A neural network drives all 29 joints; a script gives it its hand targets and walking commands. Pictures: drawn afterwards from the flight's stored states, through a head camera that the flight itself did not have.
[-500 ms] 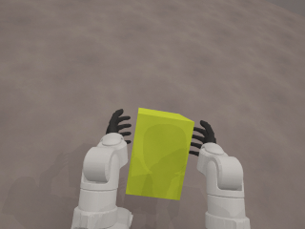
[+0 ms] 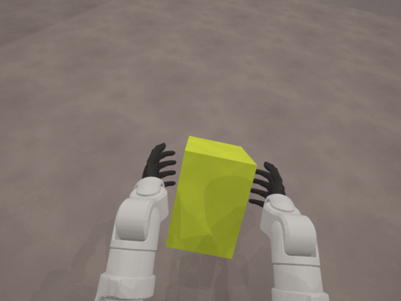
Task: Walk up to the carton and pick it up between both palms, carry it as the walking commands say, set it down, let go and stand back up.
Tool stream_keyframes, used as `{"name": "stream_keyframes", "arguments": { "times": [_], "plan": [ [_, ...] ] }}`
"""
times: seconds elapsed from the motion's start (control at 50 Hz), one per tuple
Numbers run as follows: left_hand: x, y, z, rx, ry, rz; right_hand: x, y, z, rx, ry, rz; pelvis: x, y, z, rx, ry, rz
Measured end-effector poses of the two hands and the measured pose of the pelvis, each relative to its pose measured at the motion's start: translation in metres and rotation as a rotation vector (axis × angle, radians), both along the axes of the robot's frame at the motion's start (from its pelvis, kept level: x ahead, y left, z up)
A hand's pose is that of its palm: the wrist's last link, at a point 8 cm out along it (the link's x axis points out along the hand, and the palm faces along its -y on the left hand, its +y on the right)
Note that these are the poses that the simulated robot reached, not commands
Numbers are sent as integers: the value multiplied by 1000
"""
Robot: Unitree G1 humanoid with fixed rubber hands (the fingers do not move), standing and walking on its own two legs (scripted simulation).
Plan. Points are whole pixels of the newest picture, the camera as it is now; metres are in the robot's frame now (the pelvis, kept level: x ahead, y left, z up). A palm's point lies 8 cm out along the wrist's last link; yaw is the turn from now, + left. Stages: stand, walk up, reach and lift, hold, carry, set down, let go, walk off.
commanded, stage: carry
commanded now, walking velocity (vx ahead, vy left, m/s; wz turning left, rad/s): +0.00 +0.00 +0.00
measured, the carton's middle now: (208, 190) +0.40 -0.01 -0.03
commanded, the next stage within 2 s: none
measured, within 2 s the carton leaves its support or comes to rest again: neither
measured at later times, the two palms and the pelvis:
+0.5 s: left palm (152, 98) +0.61 +0.14 +0.08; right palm (237, 117) +0.58 -0.09 +0.05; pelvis +0.27 +0.04 +0.02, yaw -4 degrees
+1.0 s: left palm (170, 59) +0.83 +0.11 +0.07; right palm (236, 79) +0.80 -0.11 +0.03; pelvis +0.50 +0.02 +0.02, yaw -3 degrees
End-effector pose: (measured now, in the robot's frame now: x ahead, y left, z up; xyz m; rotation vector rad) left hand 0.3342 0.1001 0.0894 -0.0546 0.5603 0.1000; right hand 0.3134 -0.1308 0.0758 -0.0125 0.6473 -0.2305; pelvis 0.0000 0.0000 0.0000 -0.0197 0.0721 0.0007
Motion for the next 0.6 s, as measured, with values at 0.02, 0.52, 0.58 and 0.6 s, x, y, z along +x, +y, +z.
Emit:
{"name": "stream_keyframes", "arguments": {
  "times": [0.02,0.52,0.58,0.6],
  "plan": [
    [10,5,-1,-9,17,11,13,5,0,-9,23,20,14,0,2,0,-2,2],
    [283,37,-11,50,119,-28,277,39,-23,38,136,10,284,41,22,-4,9,-73],
    [313,29,-10,48,90,-25,309,31,-23,33,109,15,316,32,14,10,-3,-62],
    [322,27,-11,40,82,-24,319,29,-23,22,101,21,325,29,11,15,-11,-56]
  ]
}}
